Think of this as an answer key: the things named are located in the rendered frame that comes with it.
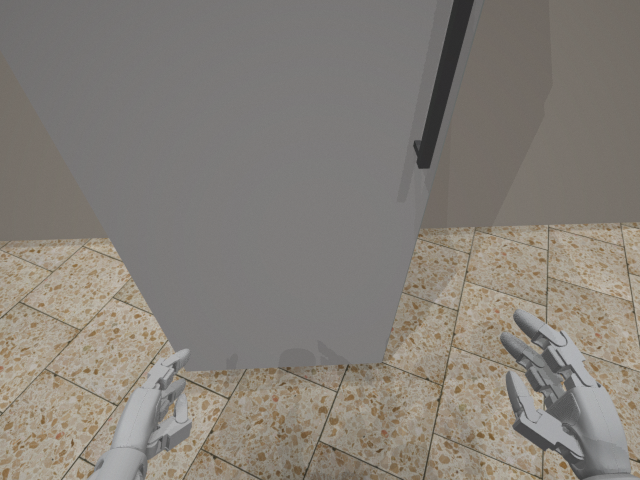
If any left robot forearm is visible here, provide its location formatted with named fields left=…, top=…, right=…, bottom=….
left=87, top=447, right=148, bottom=480

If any handle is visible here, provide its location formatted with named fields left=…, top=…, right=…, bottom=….
left=413, top=0, right=474, bottom=169

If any right robot hand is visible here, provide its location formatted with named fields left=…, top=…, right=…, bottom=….
left=500, top=309, right=631, bottom=480

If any fridge door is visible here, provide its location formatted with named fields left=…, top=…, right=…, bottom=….
left=0, top=0, right=483, bottom=372

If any left robot hand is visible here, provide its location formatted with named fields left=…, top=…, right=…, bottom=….
left=110, top=348, right=192, bottom=460

